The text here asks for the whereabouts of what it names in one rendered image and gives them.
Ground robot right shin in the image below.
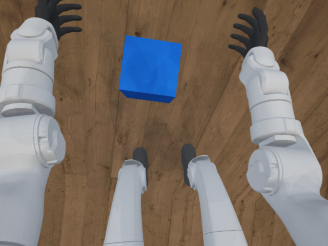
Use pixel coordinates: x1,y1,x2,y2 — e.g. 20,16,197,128
187,155,216,181

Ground right robot forearm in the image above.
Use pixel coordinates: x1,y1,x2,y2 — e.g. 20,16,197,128
239,47,322,172

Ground left robot hand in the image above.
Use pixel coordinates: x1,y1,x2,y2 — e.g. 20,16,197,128
35,0,82,41

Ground robot shin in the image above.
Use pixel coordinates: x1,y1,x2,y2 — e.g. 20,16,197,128
118,159,144,176
187,155,216,181

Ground right robot hand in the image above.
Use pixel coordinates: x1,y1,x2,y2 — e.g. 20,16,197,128
228,7,269,58

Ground robot left shin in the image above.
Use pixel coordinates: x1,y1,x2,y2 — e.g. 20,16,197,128
118,159,144,176

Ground carton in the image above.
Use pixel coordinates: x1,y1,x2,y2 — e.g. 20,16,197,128
119,35,182,103

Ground left robot forearm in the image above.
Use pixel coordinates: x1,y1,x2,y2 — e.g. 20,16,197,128
0,17,58,118

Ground robot left upper arm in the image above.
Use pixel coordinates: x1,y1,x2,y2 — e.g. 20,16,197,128
0,114,66,246

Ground robot right upper arm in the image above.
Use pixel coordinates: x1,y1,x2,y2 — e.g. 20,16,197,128
247,146,328,246

